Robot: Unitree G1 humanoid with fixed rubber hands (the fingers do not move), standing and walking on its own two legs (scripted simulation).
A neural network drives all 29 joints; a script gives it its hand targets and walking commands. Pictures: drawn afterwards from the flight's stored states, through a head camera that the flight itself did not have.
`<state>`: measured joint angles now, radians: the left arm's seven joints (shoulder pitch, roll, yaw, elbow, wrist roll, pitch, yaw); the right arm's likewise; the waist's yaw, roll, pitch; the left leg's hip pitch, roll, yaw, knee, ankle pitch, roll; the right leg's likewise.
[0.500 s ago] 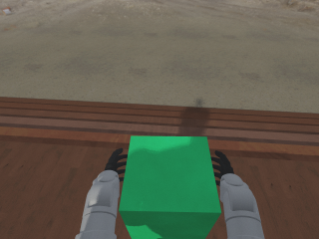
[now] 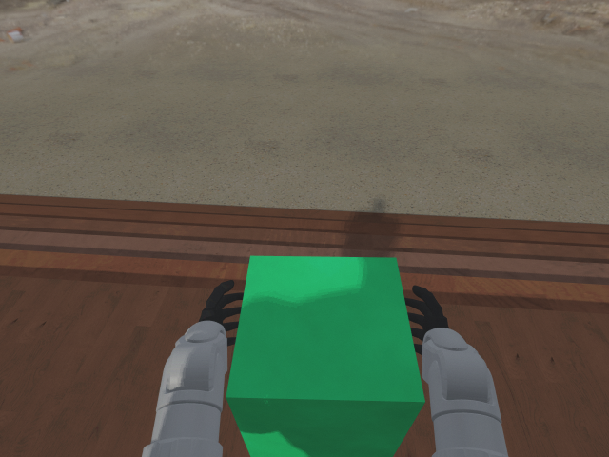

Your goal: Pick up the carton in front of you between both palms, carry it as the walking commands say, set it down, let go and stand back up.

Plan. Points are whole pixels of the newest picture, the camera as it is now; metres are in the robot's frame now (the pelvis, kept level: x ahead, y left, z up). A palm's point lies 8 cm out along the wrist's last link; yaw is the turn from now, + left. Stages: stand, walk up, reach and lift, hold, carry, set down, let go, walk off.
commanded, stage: hold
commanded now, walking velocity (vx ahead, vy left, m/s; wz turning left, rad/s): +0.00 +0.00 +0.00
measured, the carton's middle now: (321, 362) +0.29 +0.00 -0.02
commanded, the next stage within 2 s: carry in 0.20 s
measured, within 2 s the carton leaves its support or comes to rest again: neither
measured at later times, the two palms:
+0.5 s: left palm (215, 280) +0.35 +0.15 +0.09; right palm (428, 286) +0.35 -0.15 +0.09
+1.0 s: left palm (245, 189) +0.56 +0.14 +0.10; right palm (411, 201) +0.53 -0.16 +0.10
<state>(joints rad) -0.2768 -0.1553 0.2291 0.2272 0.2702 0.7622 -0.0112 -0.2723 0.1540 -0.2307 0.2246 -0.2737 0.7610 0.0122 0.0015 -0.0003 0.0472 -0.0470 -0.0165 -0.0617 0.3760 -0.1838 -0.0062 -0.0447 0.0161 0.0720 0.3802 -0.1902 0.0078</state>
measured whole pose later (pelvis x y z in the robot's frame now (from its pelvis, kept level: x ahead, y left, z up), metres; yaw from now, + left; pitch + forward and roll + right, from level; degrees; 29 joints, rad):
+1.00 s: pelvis +0.32 +0.01 +0.00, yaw -2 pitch +6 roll -2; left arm 0.02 -0.13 0.05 -0.53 0.02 1.21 0.14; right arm 0.04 0.13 -0.05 -0.53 -0.02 1.20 -0.15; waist -0.05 0.02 -0.17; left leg -0.08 0.02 0.19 0.30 -0.32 0.04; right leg -0.61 -0.08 -0.12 0.82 -0.23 0.00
